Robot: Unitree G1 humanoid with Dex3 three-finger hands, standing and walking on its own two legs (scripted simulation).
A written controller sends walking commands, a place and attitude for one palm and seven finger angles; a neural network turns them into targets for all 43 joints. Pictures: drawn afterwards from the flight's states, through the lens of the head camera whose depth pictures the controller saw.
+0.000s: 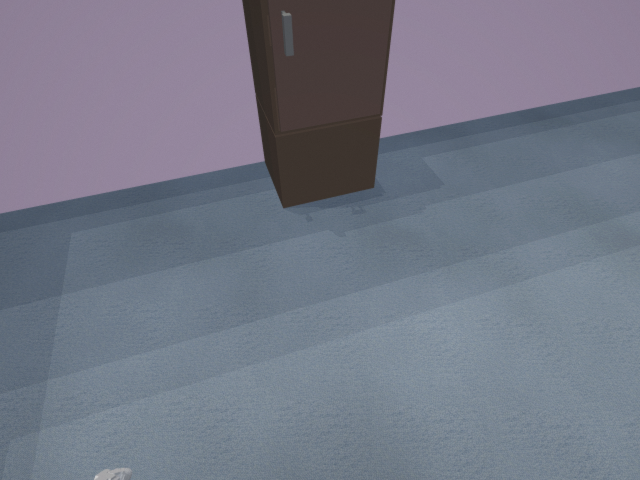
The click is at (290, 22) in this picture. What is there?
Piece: cupboard door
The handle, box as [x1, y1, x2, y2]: [281, 11, 293, 55]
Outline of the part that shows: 281,11 284,52 286,55 292,55 293,48 291,15 289,13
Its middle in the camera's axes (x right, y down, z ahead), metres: -0.12 -0.67 +1.26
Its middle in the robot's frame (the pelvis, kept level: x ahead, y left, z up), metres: +1.39 +0.18 +0.03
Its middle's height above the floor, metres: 0.80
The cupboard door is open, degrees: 0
